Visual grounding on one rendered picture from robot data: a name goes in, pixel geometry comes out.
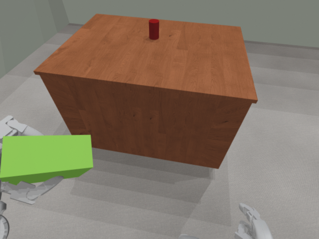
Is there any robot left hand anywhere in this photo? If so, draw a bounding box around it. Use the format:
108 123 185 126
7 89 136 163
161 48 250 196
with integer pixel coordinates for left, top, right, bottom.
0 116 64 205

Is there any robot right hand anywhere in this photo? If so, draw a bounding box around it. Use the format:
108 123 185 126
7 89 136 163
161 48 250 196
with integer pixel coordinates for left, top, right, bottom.
235 203 273 239

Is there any sponge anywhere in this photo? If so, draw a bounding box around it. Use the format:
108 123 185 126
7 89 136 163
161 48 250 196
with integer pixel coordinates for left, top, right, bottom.
0 135 93 185

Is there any table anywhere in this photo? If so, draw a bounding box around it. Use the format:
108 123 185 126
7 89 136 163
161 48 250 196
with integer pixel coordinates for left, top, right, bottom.
34 14 258 169

